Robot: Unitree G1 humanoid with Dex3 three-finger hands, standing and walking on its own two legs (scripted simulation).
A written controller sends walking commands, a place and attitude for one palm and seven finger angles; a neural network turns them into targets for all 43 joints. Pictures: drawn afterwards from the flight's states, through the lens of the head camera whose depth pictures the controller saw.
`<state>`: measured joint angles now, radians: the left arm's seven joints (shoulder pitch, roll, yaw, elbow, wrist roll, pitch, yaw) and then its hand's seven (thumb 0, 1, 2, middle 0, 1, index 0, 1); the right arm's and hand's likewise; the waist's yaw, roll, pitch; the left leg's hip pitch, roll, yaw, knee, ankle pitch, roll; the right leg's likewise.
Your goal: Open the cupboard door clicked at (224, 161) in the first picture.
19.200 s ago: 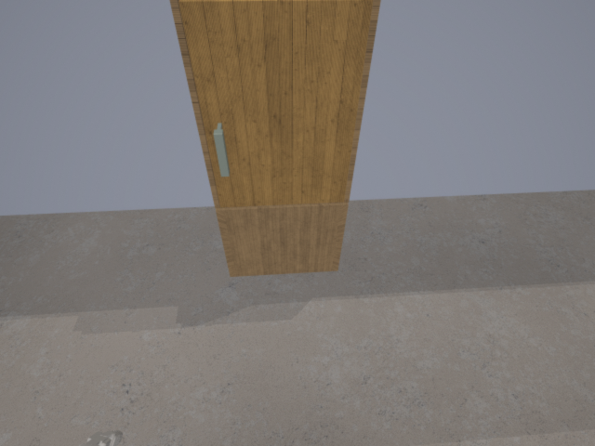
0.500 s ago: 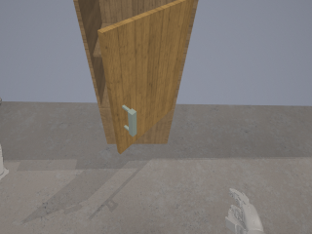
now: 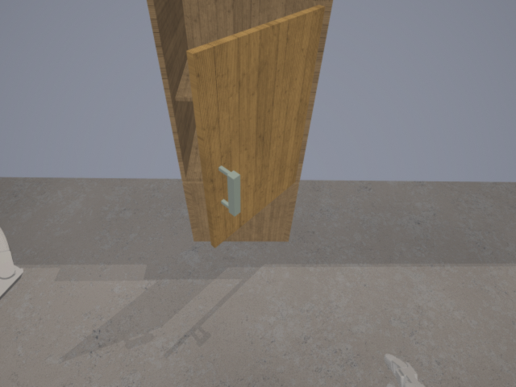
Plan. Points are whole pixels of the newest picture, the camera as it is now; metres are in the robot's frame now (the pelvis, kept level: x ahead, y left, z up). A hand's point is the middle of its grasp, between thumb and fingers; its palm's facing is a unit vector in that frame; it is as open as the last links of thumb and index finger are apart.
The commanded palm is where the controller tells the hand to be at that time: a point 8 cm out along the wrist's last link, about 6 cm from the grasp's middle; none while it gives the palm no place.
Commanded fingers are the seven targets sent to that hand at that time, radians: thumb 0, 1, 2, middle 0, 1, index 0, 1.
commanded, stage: stop stepping back and stand still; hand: left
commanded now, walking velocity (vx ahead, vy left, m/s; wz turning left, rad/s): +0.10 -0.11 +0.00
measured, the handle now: (228, 190) +0.59 +0.09 -0.10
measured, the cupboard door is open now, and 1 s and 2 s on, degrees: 46 46 46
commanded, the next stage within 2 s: let the arm hang, fingers relaxed in 0.20 s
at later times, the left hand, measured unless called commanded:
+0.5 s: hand (132, 383) +0.16 +0.20 -0.10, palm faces +0.01 -0.94 -0.33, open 7.4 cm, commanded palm none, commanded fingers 0.00 0.90 0.90 -0.20 -0.30 -0.20 -0.30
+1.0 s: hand out of the picture -0.04 +0.21 -0.15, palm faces +0.05 -0.96 -0.28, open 7.3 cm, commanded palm none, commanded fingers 0.00 0.90 0.90 -0.20 -0.30 -0.20 -0.30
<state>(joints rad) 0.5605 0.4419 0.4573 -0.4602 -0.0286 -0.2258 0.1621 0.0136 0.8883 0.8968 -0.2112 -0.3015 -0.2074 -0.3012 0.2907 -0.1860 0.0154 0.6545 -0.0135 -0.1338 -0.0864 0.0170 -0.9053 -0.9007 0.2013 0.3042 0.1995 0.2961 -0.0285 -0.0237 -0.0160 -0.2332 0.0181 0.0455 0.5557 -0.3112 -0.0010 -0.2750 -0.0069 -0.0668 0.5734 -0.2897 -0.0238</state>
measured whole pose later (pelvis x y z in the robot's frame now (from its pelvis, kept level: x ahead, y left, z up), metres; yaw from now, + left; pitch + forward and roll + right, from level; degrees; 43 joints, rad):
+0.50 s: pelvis +0.00 +0.00 -0.01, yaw +1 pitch +1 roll +1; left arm 0.24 0.24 0.04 0.52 0.04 0.03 0.00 0.01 0.91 0.90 -0.20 -0.30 -0.19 -0.30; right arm 0.15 -0.28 -0.02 0.80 -0.03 -0.02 0.00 0.01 -0.91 -0.90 0.20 0.30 0.20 0.30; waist -0.03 0.03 0.01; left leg -0.30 0.00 0.03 0.61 -0.32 0.00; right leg -0.34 -0.03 -0.08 0.65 -0.32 -0.04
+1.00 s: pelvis -0.03 +0.00 +0.01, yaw +2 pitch -2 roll +0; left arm 0.28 0.21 0.02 1.13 0.01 0.02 0.02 0.00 0.92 0.90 -0.20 -0.30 -0.20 -0.30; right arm 0.30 -0.16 0.01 1.10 -0.03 0.03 -0.02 0.01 -0.91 -0.90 0.20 0.30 0.20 0.30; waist 0.00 0.04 0.05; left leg -0.19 0.01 0.02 0.42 -0.20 0.00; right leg -0.21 -0.01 -0.10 0.42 -0.18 -0.03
